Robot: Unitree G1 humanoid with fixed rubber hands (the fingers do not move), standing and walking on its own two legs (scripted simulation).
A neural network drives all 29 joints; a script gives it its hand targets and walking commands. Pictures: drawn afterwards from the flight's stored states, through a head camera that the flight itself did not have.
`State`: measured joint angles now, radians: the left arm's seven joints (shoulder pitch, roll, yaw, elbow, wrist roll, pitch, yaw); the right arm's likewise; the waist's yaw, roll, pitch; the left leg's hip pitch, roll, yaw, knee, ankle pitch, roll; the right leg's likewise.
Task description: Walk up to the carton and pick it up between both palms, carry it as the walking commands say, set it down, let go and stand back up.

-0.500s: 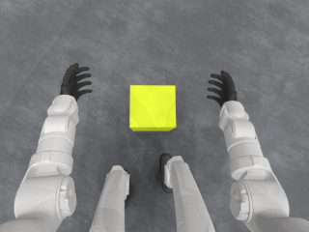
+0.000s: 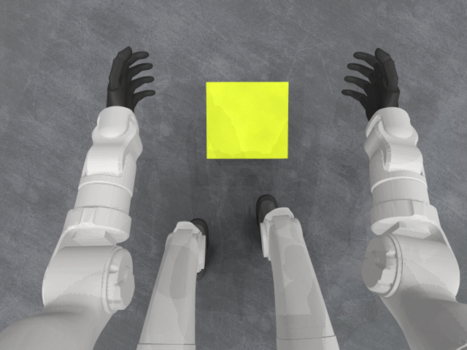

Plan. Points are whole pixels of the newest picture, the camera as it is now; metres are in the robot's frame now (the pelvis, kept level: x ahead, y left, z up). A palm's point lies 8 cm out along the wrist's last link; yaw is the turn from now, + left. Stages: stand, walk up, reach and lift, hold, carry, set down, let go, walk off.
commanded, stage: reach and lift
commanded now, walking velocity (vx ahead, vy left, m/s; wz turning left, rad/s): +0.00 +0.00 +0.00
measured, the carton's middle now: (244, 126) +0.46 -0.07 -0.51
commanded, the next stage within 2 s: none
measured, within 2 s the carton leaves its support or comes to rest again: neither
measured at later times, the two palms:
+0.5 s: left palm (165, 120) +0.47 +0.12 -0.34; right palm (330, 122) +0.43 -0.25 -0.34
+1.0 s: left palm (165, 127) +0.46 +0.14 -0.43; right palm (307, 125) +0.44 -0.23 -0.44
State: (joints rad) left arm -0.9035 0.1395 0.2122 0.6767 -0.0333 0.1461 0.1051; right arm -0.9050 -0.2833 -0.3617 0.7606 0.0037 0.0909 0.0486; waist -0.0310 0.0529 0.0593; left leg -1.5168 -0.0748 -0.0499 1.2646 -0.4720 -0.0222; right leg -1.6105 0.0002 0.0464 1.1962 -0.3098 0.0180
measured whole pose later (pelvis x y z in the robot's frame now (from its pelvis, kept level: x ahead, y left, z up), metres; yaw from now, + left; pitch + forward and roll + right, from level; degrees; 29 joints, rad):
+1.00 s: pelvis -0.06 -0.01 -0.24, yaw +3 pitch +37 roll +3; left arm -1.35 0.31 0.09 1.04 -0.18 0.05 0.12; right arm -1.34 -0.39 -0.13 1.12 0.18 0.03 -0.08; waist -0.05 0.01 0.38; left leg -2.17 -0.11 -0.02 2.14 -0.62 -0.08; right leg -2.29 0.00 0.05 2.05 -0.41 0.01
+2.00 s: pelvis -0.06 +0.00 -0.25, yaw +2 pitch +34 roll +1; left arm -1.44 0.22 0.02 1.11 -0.20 0.03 0.19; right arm -1.37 -0.35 -0.02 1.17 0.27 0.00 -0.09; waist -0.09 0.01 0.42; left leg -2.14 -0.09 -0.01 2.21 -0.65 -0.04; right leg -2.26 0.01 0.05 2.10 -0.43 0.03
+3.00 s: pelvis -0.08 +0.00 -0.25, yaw +2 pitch +26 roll +1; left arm -1.43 0.12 0.27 0.89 -0.01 0.25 0.20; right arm -1.34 -0.28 -0.25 0.84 0.09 0.27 -0.14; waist -0.09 0.05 0.52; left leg -2.04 -0.15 -0.02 2.19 -0.60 -0.07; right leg -2.13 0.06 0.09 2.09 -0.41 0.08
